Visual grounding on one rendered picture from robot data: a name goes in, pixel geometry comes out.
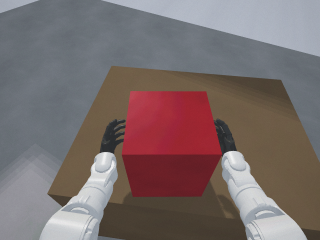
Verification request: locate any right robot forearm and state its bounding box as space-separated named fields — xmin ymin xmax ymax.
xmin=221 ymin=151 xmax=307 ymax=240

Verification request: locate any left robot forearm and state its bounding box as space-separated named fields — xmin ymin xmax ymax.
xmin=39 ymin=152 xmax=118 ymax=240

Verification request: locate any left robot upper arm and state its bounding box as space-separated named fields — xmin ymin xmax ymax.
xmin=41 ymin=211 xmax=100 ymax=240

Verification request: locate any carton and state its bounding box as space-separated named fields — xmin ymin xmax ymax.
xmin=121 ymin=91 xmax=222 ymax=197

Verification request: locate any pedestal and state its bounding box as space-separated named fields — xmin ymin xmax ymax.
xmin=47 ymin=66 xmax=320 ymax=240

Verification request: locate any robot left hand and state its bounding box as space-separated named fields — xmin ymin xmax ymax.
xmin=99 ymin=119 xmax=126 ymax=154

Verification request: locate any robot right hand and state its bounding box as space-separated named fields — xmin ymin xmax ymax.
xmin=213 ymin=118 xmax=237 ymax=157

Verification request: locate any right robot upper arm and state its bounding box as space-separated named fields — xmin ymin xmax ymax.
xmin=245 ymin=215 xmax=305 ymax=240

